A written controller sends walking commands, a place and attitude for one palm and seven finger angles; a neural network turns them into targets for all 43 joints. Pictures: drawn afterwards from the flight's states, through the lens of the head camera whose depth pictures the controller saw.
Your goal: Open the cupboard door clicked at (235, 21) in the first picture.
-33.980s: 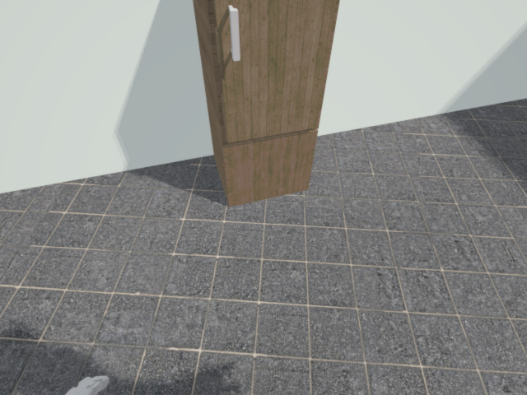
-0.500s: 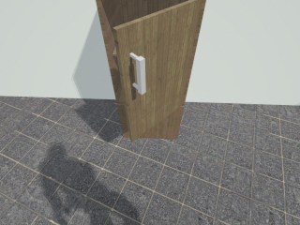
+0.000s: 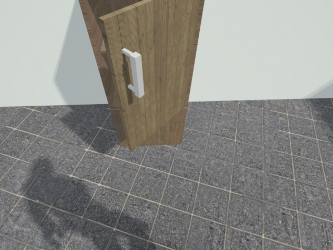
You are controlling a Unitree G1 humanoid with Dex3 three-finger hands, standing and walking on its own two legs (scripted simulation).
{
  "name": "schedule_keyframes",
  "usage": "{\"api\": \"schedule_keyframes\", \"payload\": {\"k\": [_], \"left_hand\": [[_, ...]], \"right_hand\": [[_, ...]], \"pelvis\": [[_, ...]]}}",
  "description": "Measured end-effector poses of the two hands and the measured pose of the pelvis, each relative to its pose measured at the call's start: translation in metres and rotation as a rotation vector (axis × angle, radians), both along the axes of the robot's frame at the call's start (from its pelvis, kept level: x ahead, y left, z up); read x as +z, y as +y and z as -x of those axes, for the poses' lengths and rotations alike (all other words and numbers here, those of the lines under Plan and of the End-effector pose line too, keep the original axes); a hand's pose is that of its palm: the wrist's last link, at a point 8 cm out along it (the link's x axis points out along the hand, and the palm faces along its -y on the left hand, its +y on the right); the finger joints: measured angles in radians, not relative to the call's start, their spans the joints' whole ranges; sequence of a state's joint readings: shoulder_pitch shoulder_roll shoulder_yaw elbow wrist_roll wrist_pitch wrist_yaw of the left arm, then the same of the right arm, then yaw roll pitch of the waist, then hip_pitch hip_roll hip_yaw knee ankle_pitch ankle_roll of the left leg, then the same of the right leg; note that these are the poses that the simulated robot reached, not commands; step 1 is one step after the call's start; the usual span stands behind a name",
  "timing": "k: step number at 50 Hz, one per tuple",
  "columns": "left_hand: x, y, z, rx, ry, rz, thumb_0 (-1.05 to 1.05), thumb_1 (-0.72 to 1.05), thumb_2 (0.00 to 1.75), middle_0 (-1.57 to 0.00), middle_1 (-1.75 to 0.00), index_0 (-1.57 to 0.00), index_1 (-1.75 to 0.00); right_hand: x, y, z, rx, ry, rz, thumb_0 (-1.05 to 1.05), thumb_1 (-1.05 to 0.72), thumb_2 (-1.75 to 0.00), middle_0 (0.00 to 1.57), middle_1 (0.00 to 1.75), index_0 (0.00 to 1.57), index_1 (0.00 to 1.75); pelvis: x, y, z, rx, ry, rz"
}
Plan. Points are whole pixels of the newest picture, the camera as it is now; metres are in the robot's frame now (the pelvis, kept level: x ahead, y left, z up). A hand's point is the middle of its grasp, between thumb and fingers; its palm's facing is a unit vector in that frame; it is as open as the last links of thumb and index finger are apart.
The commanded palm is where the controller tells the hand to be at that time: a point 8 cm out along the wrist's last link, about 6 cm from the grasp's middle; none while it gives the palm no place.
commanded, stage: walk to a spot facing it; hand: left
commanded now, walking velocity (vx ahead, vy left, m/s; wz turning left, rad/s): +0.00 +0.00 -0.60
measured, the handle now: (133, 73) +0.56 +0.14 +0.09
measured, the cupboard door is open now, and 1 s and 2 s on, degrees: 45 45 45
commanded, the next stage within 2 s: none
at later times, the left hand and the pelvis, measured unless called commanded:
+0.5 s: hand out of the picture +0.10 +0.12 -0.15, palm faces -0.23 -0.93 -0.29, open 7.4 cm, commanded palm none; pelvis -0.02 -0.05 +0.01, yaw -17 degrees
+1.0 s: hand (124, 232) +0.18 +0.13 -0.17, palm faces -0.48 -0.85 -0.21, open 7.4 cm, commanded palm none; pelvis +0.01 -0.02 +0.01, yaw -33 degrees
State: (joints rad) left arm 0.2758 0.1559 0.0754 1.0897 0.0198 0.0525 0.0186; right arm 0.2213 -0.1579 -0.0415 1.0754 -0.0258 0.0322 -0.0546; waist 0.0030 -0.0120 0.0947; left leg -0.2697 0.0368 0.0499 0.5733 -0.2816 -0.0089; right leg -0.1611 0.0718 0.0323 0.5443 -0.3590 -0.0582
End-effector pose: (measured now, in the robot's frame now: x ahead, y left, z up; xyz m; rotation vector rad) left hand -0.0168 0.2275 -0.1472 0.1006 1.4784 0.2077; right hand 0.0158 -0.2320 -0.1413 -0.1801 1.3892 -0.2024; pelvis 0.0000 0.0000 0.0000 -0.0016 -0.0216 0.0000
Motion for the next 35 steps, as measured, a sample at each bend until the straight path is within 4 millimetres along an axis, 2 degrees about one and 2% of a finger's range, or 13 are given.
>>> {"api": "schedule_keyframes", "payload": {"k": [5, 8, 12, 16, 19, 26, 31, 35], "left_hand": [[0.008, 0.017, -0.039, -0.078, -0.055, -0.031, 0.00, 0.91, 0.90, -0.20, -0.30, -0.20, -0.30], [0.017, 0.019, -0.068, -0.130, -0.116, -0.053, 0.00, 0.91, 0.90, -0.20, -0.30, -0.20, -0.30], [0.028, 0.008, -0.104, -0.208, -0.192, -0.080, 0.00, 0.91, 0.90, -0.19, -0.30, -0.19, -0.30], [0.028, -0.014, -0.129, -0.289, -0.258, -0.114, 0.00, 0.91, 0.90, -0.19, -0.30, -0.19, -0.30], [0.033, -0.032, -0.132, -0.324, -0.260, -0.116, 0.00, 0.91, 0.90, -0.20, -0.30, -0.19, -0.30], [0.031, -0.060, -0.123, -0.379, -0.197, -0.071, 0.00, 0.91, 0.90, -0.20, -0.30, -0.20, -0.30], [0.022, -0.067, -0.121, -0.402, -0.164, -0.029, 0.00, 0.91, 0.90, -0.20, -0.30, -0.20, -0.30], [0.014, -0.061, -0.125, -0.419, -0.141, -0.006, 0.00, 0.91, 0.90, -0.20, -0.30, -0.20, -0.30]], "right_hand": [[0.003, -0.003, 0.008, -0.031, -0.039, 0.013, 0.00, -0.91, -0.90, 0.20, 0.30, 0.20, 0.30], [0.004, -0.009, 0.016, -0.050, -0.038, 0.003, 0.00, -0.91, -0.90, 0.21, 0.30, 0.20, 0.30], [-0.002, -0.024, 0.025, -0.089, -0.049, -0.017, 0.00, -0.90, -0.90, 0.21, 0.30, 0.21, 0.30], [-0.019, -0.049, 0.032, -0.152, -0.077, -0.038, 0.00, -0.90, -0.90, 0.21, 0.30, 0.21, 0.30], [-0.017, -0.066, 0.031, -0.187, -0.084, -0.033, 0.00, -0.91, -0.90, 0.21, 0.30, 0.20, 0.30], [0.006, -0.093, 0.014, -0.249, -0.181, 0.014, 0.00, -0.91, -0.90, 0.20, 0.30, 0.20, 0.30], [0.017, -0.097, 0.002, -0.273, -0.221, 0.048, 0.00, -0.91, -0.90, 0.20, 0.30, 0.20, 0.30], [0.024, -0.090, -0.007, -0.288, -0.243, 0.071, 0.00, -0.91, -0.90, 0.20, 0.30, 0.20, 0.30]], "pelvis": [[0.003, 0.002, 0.007, -0.066, 0.018, -0.006], [0.006, -0.003, 0.011, -0.098, 0.028, -0.009], [0.005, -0.016, 0.015, -0.144, 0.035, -0.015], [-0.008, -0.037, 0.017, -0.191, 0.033, -0.030], [-0.004, -0.045, 0.019, -0.215, 0.025, -0.033], [0.007, -0.055, 0.016, -0.299, 0.027, -0.042], [0.007, -0.052, 0.010, -0.342, 0.034, -0.027], [0.006, -0.044, 0.004, -0.382, 0.045, -0.021]]}}
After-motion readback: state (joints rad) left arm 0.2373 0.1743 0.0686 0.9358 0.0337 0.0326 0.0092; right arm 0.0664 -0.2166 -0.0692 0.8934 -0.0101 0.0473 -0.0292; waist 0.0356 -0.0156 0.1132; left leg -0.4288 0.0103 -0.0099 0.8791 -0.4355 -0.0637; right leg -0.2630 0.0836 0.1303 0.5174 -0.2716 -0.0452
